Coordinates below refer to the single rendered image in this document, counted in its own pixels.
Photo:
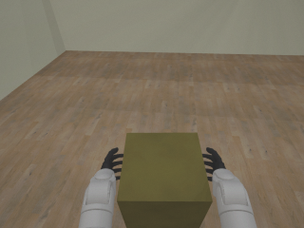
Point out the left robot forearm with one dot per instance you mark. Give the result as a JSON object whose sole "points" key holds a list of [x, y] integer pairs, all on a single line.
{"points": [[98, 203]]}

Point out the carton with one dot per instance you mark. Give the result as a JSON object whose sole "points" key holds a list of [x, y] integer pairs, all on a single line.
{"points": [[163, 182]]}

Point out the right robot forearm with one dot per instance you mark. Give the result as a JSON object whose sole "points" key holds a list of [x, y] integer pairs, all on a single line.
{"points": [[234, 206]]}

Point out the right robot hand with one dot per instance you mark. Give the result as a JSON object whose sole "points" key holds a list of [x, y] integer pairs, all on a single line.
{"points": [[215, 163]]}

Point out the left robot hand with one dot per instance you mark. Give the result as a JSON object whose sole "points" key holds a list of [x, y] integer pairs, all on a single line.
{"points": [[109, 162]]}

